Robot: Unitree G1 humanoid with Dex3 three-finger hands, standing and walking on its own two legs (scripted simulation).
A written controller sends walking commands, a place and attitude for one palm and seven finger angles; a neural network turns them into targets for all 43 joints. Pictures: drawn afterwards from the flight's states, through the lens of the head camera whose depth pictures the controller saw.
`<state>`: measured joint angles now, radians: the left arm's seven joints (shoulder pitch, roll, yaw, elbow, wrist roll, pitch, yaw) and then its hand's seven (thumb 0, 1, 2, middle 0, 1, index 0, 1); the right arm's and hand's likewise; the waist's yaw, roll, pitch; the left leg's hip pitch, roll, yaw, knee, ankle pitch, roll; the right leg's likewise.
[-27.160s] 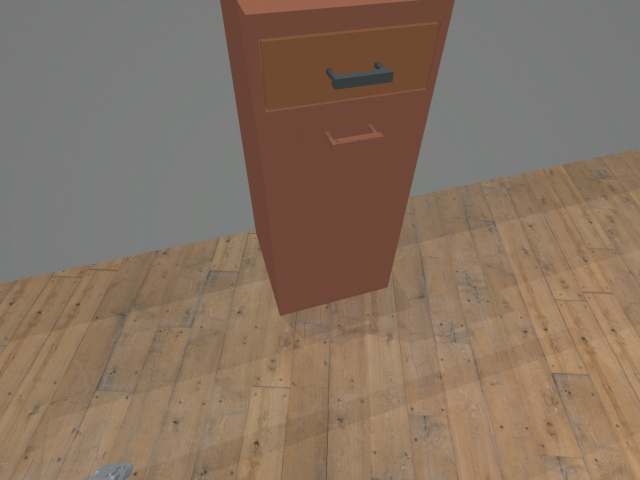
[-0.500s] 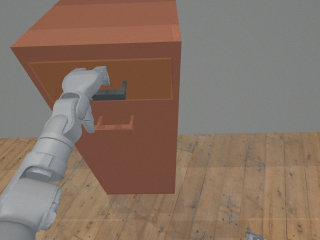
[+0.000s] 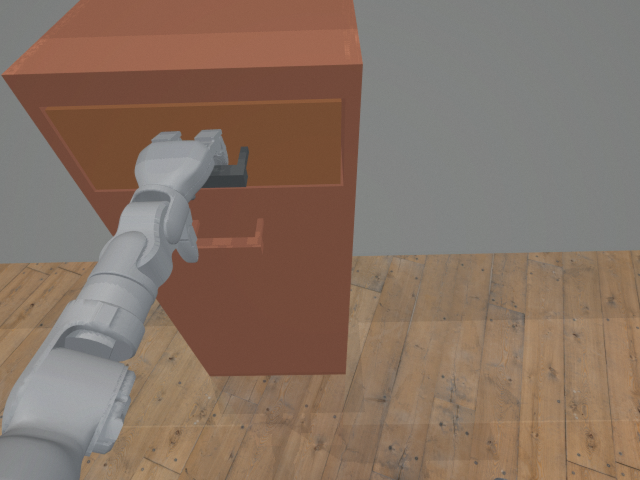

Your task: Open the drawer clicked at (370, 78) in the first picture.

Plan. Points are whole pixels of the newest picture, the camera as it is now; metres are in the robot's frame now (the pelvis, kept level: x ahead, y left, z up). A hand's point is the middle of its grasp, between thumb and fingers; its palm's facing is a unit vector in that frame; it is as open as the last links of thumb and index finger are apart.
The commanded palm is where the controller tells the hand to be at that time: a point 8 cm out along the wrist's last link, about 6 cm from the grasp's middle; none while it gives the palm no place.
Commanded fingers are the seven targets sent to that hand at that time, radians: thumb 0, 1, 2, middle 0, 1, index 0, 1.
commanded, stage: lower the fingers behind the handle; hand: left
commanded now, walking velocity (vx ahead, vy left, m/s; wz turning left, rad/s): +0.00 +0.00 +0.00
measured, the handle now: (201, 166) +0.50 +0.18 +0.13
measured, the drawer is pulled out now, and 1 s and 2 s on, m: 0.00 0.00 0.08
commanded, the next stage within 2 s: close the thumb around the handle in 0.40 s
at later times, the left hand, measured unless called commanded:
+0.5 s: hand (194, 202) +0.45 +0.18 +0.11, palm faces +0.01 -0.04 -1.00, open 13.8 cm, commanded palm +0.43 +0.19 +0.17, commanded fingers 0.00 -0.44 0.32 -0.30 -1.21 -0.30 -1.21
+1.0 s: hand (195, 198) +0.46 +0.18 +0.11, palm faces +0.00 -0.05 -1.00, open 7.4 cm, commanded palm +0.43 +0.19 +0.17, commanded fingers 0.00 0.90 0.90 -0.40 -1.35 -0.40 -1.35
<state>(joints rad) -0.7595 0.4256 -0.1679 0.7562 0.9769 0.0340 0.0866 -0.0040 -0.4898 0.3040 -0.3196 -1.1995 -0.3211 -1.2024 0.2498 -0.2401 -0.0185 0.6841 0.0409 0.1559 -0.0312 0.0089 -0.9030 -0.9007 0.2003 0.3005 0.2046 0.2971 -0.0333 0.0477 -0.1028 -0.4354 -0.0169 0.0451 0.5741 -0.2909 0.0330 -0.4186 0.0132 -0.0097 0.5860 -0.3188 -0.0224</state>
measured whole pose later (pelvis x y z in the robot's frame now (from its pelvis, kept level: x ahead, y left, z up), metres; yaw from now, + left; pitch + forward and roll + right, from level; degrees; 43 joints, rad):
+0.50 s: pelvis +0.00 +0.00 +0.00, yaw +0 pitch +8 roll +0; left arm -0.72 0.42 -0.16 0.74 0.98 0.04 0.09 0.00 -0.49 0.30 -0.32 -1.20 -0.32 -1.20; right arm 0.25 -0.25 -0.03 0.67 0.04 0.16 -0.04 0.01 -0.90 -0.90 0.20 0.30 0.20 0.30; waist -0.04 0.05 -0.11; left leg -0.42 -0.01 0.05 0.57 -0.30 0.03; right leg -0.40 0.02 -0.01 0.58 -0.32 -0.03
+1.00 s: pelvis +0.01 +0.00 +0.00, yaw +0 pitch +9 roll +0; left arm -0.72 0.43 -0.16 0.73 0.98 0.03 0.08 0.00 0.42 0.70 -0.39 -1.30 -0.39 -1.30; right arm 0.26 -0.25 -0.03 0.68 0.04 0.16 -0.03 0.01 -0.90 -0.90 0.20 0.30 0.20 0.30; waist -0.03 0.05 -0.11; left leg -0.43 -0.01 0.04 0.58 -0.31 0.03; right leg -0.41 0.02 -0.01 0.58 -0.33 -0.03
